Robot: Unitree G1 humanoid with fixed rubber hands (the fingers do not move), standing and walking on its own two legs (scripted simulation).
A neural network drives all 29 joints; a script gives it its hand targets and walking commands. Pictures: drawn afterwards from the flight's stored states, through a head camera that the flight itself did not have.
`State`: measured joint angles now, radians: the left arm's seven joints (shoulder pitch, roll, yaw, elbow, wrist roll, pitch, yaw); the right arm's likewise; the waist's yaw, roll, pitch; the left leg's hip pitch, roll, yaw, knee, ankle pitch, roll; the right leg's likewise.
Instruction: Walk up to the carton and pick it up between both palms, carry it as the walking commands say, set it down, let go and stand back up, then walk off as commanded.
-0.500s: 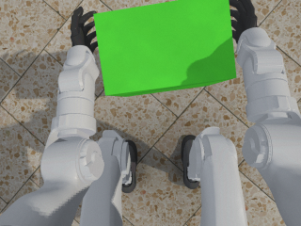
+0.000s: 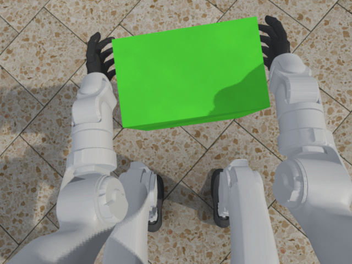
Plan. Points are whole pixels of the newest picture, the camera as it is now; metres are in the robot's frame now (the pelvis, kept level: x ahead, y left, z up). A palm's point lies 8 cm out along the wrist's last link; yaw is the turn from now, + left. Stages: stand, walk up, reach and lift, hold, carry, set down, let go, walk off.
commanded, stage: reach and lift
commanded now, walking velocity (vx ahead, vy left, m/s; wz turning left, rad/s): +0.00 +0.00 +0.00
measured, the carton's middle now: (188, 87) +0.49 -0.02 -0.16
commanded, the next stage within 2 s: none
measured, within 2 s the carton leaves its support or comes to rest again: neither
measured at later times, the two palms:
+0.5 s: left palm (77, 70) +0.48 +0.16 +0.00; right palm (295, 47) +0.49 -0.20 +0.00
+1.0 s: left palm (43, 60) +0.46 +0.16 +0.08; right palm (326, 32) +0.48 -0.19 +0.07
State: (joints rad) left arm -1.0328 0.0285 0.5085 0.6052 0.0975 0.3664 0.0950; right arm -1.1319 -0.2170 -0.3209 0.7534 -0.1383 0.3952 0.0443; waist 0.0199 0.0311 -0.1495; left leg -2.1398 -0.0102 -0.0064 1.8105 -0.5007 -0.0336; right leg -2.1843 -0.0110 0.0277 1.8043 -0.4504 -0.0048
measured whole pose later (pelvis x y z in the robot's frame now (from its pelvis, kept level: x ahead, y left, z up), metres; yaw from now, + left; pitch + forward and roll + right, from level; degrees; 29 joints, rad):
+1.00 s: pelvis +0.03 +0.00 +0.13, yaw -1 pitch +42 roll +2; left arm -0.76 -0.08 0.53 0.52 0.20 0.39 0.05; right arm -0.84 -0.08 -0.38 0.65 -0.22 0.41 0.08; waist 0.03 0.01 -0.28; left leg -1.67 -0.01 0.00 1.39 -0.45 -0.02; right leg -1.71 -0.01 0.03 1.39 -0.41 0.00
